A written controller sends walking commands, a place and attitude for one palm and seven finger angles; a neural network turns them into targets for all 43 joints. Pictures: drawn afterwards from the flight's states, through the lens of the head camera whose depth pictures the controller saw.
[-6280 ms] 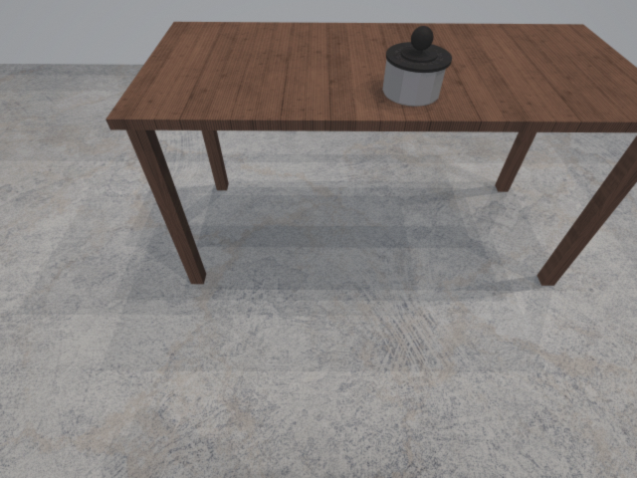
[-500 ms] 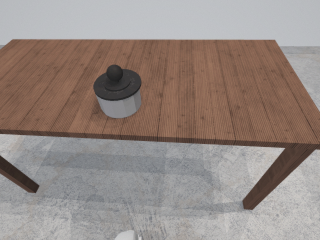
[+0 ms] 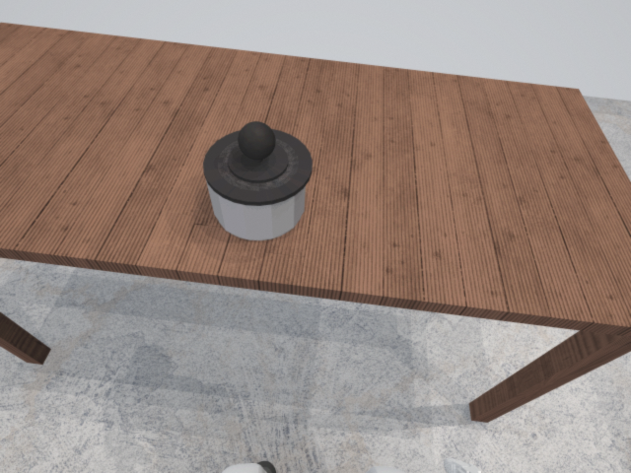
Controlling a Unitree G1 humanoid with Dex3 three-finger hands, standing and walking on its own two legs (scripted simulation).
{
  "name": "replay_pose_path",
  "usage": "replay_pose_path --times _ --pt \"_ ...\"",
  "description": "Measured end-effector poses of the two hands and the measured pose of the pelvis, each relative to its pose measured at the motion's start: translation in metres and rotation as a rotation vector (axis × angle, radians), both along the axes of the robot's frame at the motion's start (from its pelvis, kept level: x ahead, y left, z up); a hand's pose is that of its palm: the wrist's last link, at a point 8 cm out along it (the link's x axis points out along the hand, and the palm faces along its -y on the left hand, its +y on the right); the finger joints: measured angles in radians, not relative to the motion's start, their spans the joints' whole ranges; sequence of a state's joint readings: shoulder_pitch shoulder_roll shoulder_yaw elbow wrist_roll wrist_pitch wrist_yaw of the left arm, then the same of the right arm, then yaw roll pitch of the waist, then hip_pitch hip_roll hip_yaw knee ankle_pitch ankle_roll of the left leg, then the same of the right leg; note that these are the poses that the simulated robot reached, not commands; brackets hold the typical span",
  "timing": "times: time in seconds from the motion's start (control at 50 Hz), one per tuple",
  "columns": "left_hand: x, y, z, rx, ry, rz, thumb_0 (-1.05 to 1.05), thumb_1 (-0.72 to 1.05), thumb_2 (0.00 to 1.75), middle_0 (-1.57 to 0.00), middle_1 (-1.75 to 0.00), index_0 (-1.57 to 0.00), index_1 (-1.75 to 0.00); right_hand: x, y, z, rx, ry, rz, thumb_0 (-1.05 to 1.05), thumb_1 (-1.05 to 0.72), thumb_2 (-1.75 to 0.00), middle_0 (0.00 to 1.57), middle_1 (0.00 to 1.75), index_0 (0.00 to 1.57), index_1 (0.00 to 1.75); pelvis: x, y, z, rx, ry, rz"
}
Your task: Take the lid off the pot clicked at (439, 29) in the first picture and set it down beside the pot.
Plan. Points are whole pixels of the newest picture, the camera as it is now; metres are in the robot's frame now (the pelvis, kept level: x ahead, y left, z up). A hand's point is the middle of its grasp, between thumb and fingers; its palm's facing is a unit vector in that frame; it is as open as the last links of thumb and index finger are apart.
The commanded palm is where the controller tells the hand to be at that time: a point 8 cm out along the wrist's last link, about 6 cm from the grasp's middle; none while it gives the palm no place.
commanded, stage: come to a stop and stand still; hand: left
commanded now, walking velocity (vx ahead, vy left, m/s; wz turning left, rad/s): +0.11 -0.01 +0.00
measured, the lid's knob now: (256, 140) +0.52 +0.14 +0.11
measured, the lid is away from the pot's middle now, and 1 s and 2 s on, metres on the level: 0.00 0.00 0.00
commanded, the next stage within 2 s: look again from close up in 0.66 s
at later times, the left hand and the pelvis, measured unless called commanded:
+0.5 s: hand out of the picture +0.01 +0.15 -0.18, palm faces +0.04 -0.98 -0.22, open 7.3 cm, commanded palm none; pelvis +0.00 -0.02 +0.00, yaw -1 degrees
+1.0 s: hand out of the picture -0.01 +0.17 -0.18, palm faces +0.01 -0.98 -0.22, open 7.4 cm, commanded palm none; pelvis -0.03 -0.01 -0.01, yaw -1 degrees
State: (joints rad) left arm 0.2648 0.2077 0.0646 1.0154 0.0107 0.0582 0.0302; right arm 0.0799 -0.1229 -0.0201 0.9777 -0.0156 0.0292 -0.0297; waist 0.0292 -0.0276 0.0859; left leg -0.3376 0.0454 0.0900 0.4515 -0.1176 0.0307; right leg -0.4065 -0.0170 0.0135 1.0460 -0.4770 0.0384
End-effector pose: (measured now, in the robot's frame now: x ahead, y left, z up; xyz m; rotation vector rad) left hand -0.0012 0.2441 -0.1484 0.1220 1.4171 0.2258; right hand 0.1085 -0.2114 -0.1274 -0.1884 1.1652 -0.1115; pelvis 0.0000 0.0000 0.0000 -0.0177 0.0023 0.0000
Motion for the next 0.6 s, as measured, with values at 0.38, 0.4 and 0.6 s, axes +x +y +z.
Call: replay_pose_path --times 0.38,0.4,0.6 --pt "0.006 -0.055 0.02 0.003 -0.035 -0.077 0.0 0.91 0.9 -0.2 -0.3 -0.2 -0.3 -0.144 -0.061 -0.018 0.024 0.288 -0.159 0.0 -0.91 -0.9 0.2 0.3 0.2 0.29 -0.001 -0.033 0.006 0.044 0.004 -0.024" --pt "0.006 -0.054 0.018 0.004 -0.033 -0.071 0.01 0.91 0.9 -0.2 -0.3 -0.2 -0.3 -0.145 -0.06 -0.018 0.018 0.299 -0.157 0.0 -0.91 -0.9 0.2 0.3 0.2 0.29 -0.001 -0.032 0.005 0.041 0.004 -0.022" --pt "0.015 -0.035 0.006 0.0 -0.045 -0.05 0.0 0.91 0.9 -0.2 -0.3 -0.2 -0.3 -0.122 -0.03 -0.019 0.019 0.238 -0.118 0.0 -0.91 -0.9 0.2 0.3 0.2 0.29 -0.004 -0.021 0.001 0.027 -0.019 -0.013"
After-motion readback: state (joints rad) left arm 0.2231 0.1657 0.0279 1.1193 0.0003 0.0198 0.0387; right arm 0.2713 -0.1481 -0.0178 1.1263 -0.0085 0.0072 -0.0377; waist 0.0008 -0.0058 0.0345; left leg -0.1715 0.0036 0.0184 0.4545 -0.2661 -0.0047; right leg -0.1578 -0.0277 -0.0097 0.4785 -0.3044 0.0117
